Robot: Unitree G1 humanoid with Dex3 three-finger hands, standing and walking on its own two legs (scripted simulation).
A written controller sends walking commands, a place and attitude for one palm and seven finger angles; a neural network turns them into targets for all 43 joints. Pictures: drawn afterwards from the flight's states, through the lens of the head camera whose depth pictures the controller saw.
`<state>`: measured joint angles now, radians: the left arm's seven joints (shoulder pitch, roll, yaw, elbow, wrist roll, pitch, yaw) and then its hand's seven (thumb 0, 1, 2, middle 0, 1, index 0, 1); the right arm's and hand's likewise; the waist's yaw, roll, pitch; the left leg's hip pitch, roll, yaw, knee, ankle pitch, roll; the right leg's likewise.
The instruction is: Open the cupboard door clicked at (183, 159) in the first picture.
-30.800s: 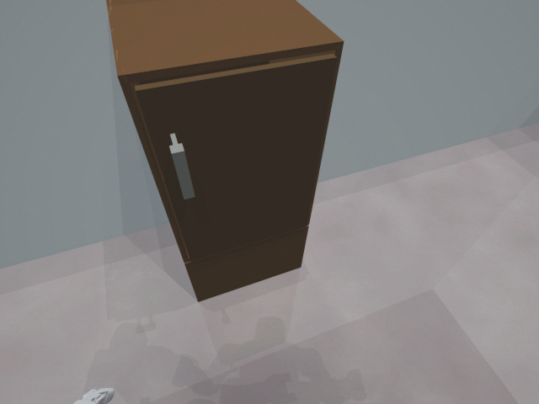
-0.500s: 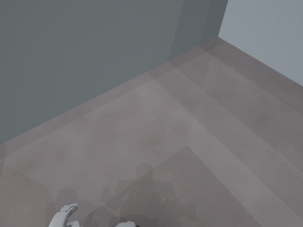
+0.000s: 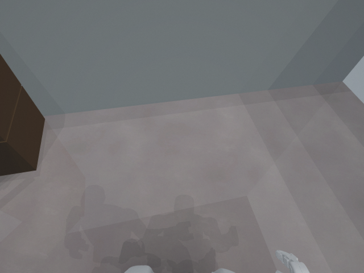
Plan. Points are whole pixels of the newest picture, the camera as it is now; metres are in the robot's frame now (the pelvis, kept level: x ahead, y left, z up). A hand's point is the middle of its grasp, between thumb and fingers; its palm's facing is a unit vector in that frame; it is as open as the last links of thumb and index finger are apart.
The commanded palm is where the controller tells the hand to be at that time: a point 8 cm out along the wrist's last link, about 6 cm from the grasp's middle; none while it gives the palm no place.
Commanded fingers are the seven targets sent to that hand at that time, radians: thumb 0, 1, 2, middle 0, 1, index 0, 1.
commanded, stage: turn to face it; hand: left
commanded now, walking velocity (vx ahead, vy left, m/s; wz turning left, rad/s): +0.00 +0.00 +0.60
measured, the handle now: out of the picture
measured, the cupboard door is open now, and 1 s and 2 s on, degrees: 44 44 44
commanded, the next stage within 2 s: take the last steps up to it in 1.52 s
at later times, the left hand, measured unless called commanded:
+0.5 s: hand out of the picture +0.05 +0.17 -0.13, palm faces +0.26 -0.93 -0.26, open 7.4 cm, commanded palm none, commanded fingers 0.00 0.90 0.90 -0.20 -0.30 -0.20 -0.30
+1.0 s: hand out of the picture -0.02 +0.22 -0.15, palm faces +0.57 -0.78 -0.25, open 7.4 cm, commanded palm none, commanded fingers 0.00 0.90 0.90 -0.20 -0.30 -0.20 -0.30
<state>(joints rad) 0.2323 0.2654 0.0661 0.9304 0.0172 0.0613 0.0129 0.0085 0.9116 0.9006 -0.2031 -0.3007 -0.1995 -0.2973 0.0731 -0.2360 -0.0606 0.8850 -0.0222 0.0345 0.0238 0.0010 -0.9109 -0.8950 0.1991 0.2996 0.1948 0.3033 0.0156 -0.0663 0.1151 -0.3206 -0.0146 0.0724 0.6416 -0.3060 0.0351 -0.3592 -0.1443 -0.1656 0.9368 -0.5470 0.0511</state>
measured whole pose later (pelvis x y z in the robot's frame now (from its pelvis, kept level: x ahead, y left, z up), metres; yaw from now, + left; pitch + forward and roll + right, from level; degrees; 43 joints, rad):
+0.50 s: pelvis +0.01 -0.04 +0.02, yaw +17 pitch +1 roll +1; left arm 0.17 0.18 0.03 0.87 0.02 0.02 0.02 0.01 0.91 0.90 -0.20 -0.30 -0.20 -0.30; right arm 0.18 -0.26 -0.09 0.95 -0.02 0.08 0.02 0.00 -0.91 -0.89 0.20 0.30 0.20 0.30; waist -0.04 0.03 0.11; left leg -0.53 -0.02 -0.02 1.13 -0.43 -0.06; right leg -0.22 -0.08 -0.12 0.52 -0.31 0.00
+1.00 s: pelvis +0.01 -0.01 +0.02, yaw +35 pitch +2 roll -1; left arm 0.13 0.27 0.07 0.89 0.02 0.06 0.00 0.01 0.91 0.90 -0.20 -0.30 -0.20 -0.30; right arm 0.15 -0.21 -0.04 0.91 -0.03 0.03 0.00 0.00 -0.91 -0.89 0.20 0.30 0.20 0.30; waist 0.00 -0.02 0.10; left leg -0.29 -0.04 -0.05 0.49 -0.23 0.04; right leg -0.49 -0.08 -0.01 1.03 -0.40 0.09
